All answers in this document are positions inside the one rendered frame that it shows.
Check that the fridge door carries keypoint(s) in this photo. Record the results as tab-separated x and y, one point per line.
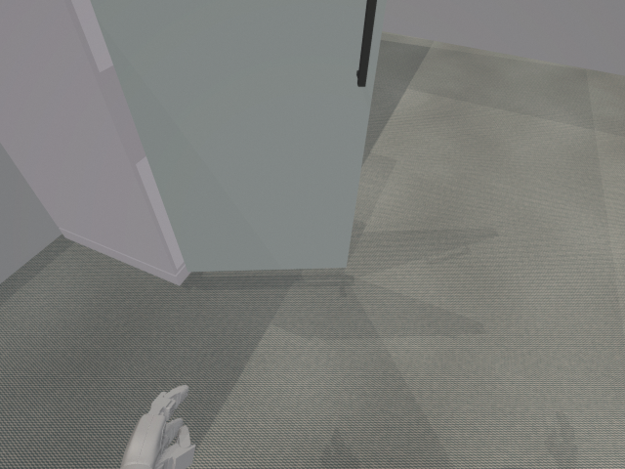
251	120

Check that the left robot hand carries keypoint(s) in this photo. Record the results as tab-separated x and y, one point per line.
148	444

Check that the handle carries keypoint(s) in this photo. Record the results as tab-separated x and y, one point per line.
366	42

